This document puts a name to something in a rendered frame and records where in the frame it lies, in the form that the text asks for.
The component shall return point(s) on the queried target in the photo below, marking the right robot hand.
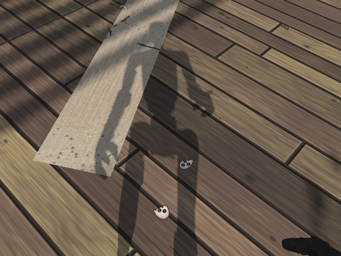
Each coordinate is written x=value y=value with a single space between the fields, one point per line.
x=309 y=246

